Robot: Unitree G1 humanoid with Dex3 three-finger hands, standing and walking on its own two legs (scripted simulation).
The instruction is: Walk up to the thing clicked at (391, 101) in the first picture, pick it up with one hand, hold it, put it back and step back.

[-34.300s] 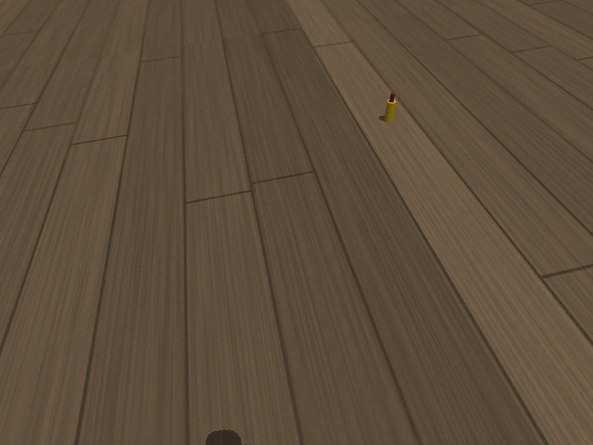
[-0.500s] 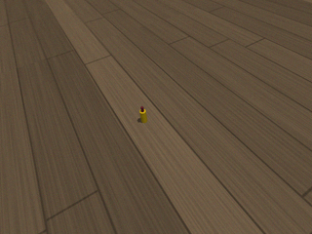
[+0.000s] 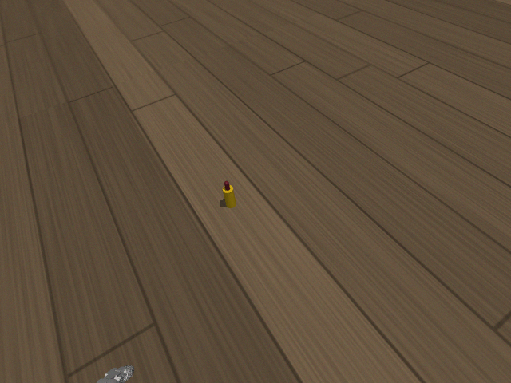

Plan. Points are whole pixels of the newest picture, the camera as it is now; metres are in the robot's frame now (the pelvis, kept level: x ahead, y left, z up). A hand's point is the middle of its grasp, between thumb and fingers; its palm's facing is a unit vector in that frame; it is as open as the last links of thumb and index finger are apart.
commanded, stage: step back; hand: left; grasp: from the side
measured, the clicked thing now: (228, 193) +1.02 +0.23 -0.68
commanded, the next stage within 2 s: stand in 0.10 s
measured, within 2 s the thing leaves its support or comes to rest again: neither
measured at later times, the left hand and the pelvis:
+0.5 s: hand out of the picture +0.09 +0.25 -0.13, palm faces -0.01 -0.94 -0.34, open 7.3 cm; pelvis +0.00 +0.00 +0.02, yaw +0 degrees
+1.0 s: hand out of the picture +0.06 +0.24 -0.14, palm faces -0.04 -0.94 -0.35, open 7.3 cm; pelvis -0.01 -0.01 +0.02, yaw +0 degrees
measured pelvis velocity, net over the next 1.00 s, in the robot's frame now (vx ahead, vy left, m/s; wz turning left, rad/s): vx -0.01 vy -0.01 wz -0.01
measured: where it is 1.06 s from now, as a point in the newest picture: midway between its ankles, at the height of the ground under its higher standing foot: outside the picture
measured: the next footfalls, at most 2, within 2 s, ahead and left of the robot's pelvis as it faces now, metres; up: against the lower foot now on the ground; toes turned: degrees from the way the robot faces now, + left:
none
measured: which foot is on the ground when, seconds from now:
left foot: down 0.00-1.00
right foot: down 0.00-1.00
